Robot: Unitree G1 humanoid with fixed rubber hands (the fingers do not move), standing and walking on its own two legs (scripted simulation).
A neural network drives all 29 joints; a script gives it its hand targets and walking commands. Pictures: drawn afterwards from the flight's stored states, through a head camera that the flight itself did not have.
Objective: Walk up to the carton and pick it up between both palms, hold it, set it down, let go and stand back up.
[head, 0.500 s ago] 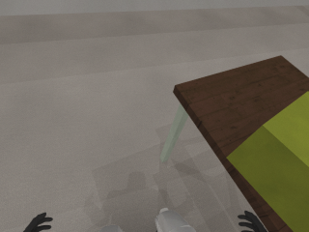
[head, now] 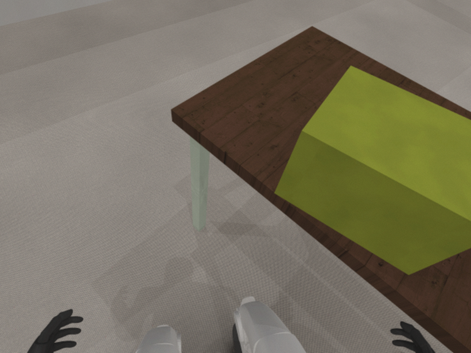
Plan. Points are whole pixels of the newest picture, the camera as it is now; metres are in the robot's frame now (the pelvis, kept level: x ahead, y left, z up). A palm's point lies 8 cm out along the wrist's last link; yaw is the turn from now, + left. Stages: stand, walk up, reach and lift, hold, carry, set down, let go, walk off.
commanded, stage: walk up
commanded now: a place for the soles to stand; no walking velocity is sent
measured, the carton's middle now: (379, 168) +0.42 -0.27 +0.06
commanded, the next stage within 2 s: none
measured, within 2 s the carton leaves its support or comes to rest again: neither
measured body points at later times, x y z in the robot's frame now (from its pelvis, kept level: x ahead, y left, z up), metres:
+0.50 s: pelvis -0.03 -0.06 +0.00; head +0.04 -0.07 +0.44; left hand +0.18 +0.22 -0.10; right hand -0.03 -0.41 -0.09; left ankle +0.01 +0.07 -0.69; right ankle +0.03 -0.20 -0.68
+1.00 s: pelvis -0.04 -0.06 -0.01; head +0.01 -0.08 +0.44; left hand +0.20 +0.19 -0.10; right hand -0.08 -0.41 -0.10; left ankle +0.03 +0.06 -0.68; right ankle +0.00 -0.23 -0.68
